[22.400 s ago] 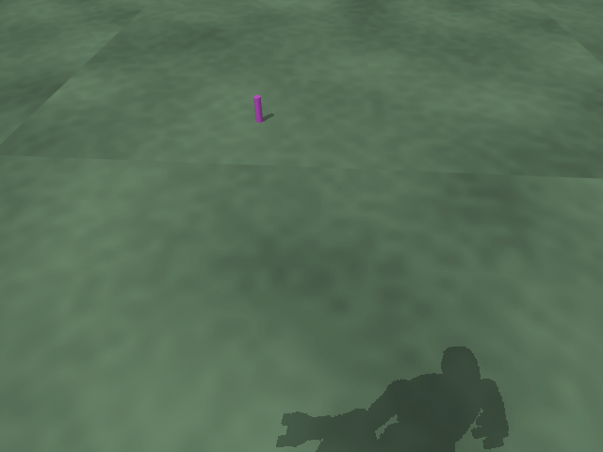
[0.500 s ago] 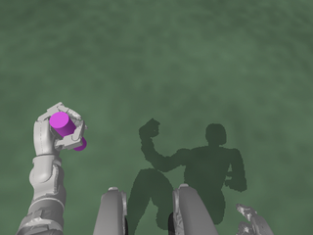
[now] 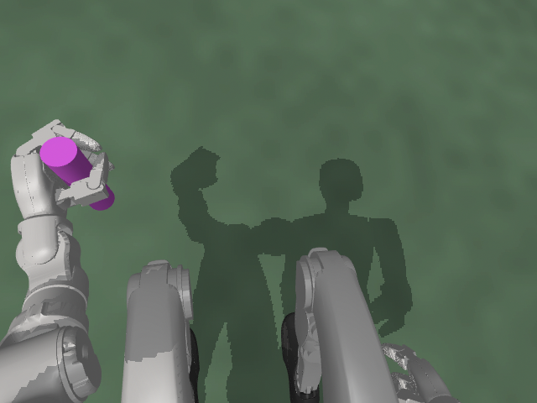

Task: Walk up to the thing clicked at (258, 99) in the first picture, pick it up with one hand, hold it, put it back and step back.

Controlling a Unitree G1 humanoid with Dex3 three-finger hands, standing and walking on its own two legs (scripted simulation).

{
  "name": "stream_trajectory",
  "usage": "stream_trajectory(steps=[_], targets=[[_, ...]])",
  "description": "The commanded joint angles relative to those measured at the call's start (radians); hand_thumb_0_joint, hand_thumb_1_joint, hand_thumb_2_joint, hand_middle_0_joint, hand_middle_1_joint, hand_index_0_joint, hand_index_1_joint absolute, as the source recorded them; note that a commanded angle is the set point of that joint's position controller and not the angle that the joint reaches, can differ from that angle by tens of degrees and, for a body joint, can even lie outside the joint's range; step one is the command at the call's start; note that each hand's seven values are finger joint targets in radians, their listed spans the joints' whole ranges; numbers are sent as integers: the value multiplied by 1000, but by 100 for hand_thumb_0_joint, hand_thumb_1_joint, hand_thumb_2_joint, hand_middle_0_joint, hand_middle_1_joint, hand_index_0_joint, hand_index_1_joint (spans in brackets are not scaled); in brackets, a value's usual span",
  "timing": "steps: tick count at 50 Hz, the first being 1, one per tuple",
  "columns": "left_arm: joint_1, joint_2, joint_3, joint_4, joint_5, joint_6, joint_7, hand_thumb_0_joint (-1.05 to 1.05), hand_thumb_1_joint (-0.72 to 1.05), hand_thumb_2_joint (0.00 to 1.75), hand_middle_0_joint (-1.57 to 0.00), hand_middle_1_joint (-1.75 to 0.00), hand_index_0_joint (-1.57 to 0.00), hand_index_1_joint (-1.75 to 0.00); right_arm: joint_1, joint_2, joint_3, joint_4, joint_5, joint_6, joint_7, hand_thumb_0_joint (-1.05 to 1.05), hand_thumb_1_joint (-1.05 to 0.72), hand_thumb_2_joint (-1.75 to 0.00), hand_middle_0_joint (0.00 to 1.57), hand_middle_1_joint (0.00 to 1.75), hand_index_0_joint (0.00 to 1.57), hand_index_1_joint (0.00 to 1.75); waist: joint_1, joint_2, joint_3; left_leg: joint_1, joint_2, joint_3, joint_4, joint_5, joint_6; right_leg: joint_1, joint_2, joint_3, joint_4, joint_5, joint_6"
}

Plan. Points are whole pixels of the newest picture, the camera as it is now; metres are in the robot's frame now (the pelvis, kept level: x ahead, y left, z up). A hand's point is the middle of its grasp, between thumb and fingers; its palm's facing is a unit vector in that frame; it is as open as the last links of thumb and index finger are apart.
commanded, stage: crouch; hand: left
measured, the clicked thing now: (83, 179) +0.45 +0.24 -0.06
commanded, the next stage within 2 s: lower in 0.74 s
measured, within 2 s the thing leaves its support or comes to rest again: neither
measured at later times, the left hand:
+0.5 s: hand (105, 182) +0.47 +0.23 -0.13, palm faces +0.18 -0.98 -0.01, open 5.1 cm
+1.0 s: hand (113, 193) +0.47 +0.24 -0.19, palm faces +0.19 -0.98 -0.01, open 5.1 cm
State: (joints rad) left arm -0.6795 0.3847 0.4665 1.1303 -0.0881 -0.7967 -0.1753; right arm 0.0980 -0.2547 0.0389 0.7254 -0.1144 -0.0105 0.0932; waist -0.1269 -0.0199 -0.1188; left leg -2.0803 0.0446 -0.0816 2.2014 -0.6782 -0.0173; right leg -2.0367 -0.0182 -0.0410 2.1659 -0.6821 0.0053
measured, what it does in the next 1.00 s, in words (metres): lowers itself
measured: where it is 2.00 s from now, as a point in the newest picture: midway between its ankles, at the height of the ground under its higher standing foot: (244, 387)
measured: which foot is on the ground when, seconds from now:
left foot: down 0.00-1.00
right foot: down 0.00-1.00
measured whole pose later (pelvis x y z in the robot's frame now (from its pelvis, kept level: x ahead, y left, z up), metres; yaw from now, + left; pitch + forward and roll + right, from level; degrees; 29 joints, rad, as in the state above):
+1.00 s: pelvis -0.01 +0.01 -0.10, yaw -7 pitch +22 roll -10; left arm -0.68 0.61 0.56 1.22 -0.09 -0.84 -0.16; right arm -0.01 -0.33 0.24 0.66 -0.22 0.04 0.13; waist -0.21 -0.10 0.12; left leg -2.28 0.03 -0.23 2.56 -0.69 -0.02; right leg -2.18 0.02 -0.14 2.43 -0.65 0.03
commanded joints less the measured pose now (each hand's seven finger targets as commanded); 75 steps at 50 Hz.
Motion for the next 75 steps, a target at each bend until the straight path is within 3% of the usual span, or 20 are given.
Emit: stream_trajectory(steps=[1, 3, 11, 19, 21, 26, 28, 32, 33, 35, 38, 41, 43, 44, 46, 52, 59, 64, 68, 75], targets=[[-342, 239, 36, -178, -2, -77, 7, 0, 53, 125, -127, -132, -127, -133, 122, -222, -64, -38, -5, -7, -12, 0, -90, -91, 20, 30, 20, 30, -5, 168, -624, 393, -31, 49, -223, 80, 25, 271, 34, -52, -201, 120, -41], [-375, 285, 61, -189, -3, -79, 10, 0, 53, 125, -128, -133, -128, -133, 130, -225, -52, -39, -9, -2, -11, 0, -90, -90, 20, 30, 20, 30, -15, 142, -634, 329, -32, 56, -182, 62, 32, 306, 38, -49, -195, 109, -34], [-398, 328, 77, -138, -3, -72, -5, 0, 62, 125, -128, -133, -129, -132, 114, -257, -13, -45, -24, 10, -7, 0, -89, -90, 20, 30, 20, 30, -48, 168, -552, 240, -27, 34, -102, 23, 31, 228, 47, -84, -112, 93, -31], [-342, 381, 111, -134, -1, -69, -8, 0, 61, 126, -128, -134, -129, -133, 88, -287, 12, -53, -44, 18, 1, 0, -89, -90, 20, 30, 20, 30, -41, 205, -503, 198, -19, 13, -52, 37, 27, 187, 57, -109, -53, 112, -32], [-328, 394, 118, -160, -2, -71, -11, 0, 64, 127, -128, -134, -129, -134, 95, -301, 14, -59, -50, 21, 3, 0, -89, -90, 20, 30, 20, 30, -46, 227, -540, 243, -15, 6, -33, 84, 21, 195, 59, -116, -33, 156, -33], [-301, 400, 113, -158, 0, -75, -16, 0, 65, 125, -128, -133, -129, -133, 83, -316, 25, -59, -60, 28, 5, 0, -90, -90, 20, 30, 20, 30, -60, 251, -522, 248, -13, -14, -13, 113, 14, 171, 61, -134, 0, 186, -36], [-315, 373, 87, -183, -9, -83, -20, 0, 67, 125, -127, -133, -128, -132, 76, -319, 34, -59, -67, 29, 7, 0, -90, -90, 20, 30, 20, 30, -78, 254, -516, 245, -12, -19, 5, 124, 16, 182, 60, -137, 8, 203, -33], [-309, 376, 87, -178, -16, -90, -10, 0, 65, 128, -130, -136, -131, -136, 63, -329, 47, -58, -76, 32, 11, 0, -90, -90, 20, 30, 20, 30, -87, 250, -484, 235, -11, -26, 26, 119, 15, 171, 60, -145, 18, 201, -30], [-298, 404, 109, -183, -14, -92, -4, 0, 63, 128, -131, -137, -132, -136, 64, -333, 50, -62, -78, 34, 12, 0, -90, -90, 20, 30, 20, 30, -78, 255, -497, 239, -10, -27, 30, 135, 13, 187, 63, -146, 23, 211, -31], [-307, 387, 86, -174, -14, -96, -4, 0, 62, 129, -131, -137, -132, -137, 44, -334, 56, -63, -82, 36, 14, 0, -90, -90, 20, 30, 20, 30, -92, 257, -469, 225, -8, -29, 37, 114, 15, 170, 62, -147, 25, 197, -29], [-297, 418, 103, -159, -11, -100, 5, 0, 62, 127, -131, -136, -132, -136, 24, -341, 67, -78, -87, 38, 15, 0, -90, -90, 20, 30, 20, 30, -89, 249, -436, 195, -9, -34, 38, 68, 17, 154, 64, -156, 22, 159, -29], [-276, 433, 115, -179, -14, -108, 6, 0, 63, 128, -131, -136, -132, -136, 32, -349, 73, -79, -95, 44, 17, 0, -90, -90, 20, 30, 20, 30, -83, 251, -484, 222, -7, -36, 56, 112, 14, 195, 68, -157, 30, 198, -27], [-267, 414, 96, -166, -16, -108, 5, 0, 60, 127, -134, -141, -136, -140, 26, -353, 85, -83, -98, 44, 21, 0, -91, -90, 20, 30, 20, 30, -101, 271, -460, 227, -7, -45, 53, 140, 10, 199, 66, -164, 40, 224, -28], [-237, 433, 114, -137, -10, -105, 14, 0, 57, 127, -135, -141, -136, -140, 26, -354, 85, -81, -98, 46, 21, 0, -91, -90, 20, 30, 20, 30, -91, 253, -458, 212, -6, -44, 59, 141, 11, 202, 70, -163, 42, 222, -28], [-243, 402, 95, -88, -18, -111, 21, 0, 55, 127, -135, -142, -136, -141, 7, -353, 103, -92, -101, 46, 23, 0, -91, -90, 20, 30, 20, 30, -123, 211, -396, 165, -5, -51, 75, 106, 17, 186, 73, -171, 36, 200, -24], [-274, 494, 118, -59, -11, -164, 36, 0, 55, 126, -136, -142, -138, -141, -32, -373, 137, -103, -123, 43, 24, 0, -91, -90, 20, 30, 20, 30, -132, 214, -375, 155, 1, -61, 100, 60, 21, 201, 82, -180, 37, 167, -19], [-275, 512, 102, -11, -16, -213, 28, 0, 57, 123, -132, -138, -134, -137, -63, -406, 182, -111, -151, 44, 24, 0, -91, -90, 20, 30, 20, 30, -166, 297, -348, 243, 11, -96, 100, 118, 1, 194, 83, -212, 70, 222, -24], [-254, 553, 131, 13, -14, -235, 53, 0, 53, 124, -132, -138, -134, -137, -87, -419, 209, -119, -171, 48, 25, 0, -91, -90, 20, 30, 20, 30, -163, 312, -331, 256, 17, -108, 112, 150, -4, 216, 85, -222, 80, 247, -22], [-261, 561, 113, 44, -10, -252, 59, 0, 55, 124, -132, -138, -134, -137, -106, -434, 229, -121, -182, 50, 24, 0, -91, -90, 20, 30, 20, 30, -192, 324, -287, 248, 19, -123, 112, 120, -5, 202, 86, -238, 85, 233, -20], [-229, 593, 121, 85, -9, -275, 81, 0, 52, 126, -131, -139, -132, -138, -134, -445, 262, -133, -202, 53, 23, 0, -90, -90, 20, 30, 20, 30, -200, 297, -263, 241, 25, -136, 129, 126, -3, 233, 93, -250, 81, 248, -12]])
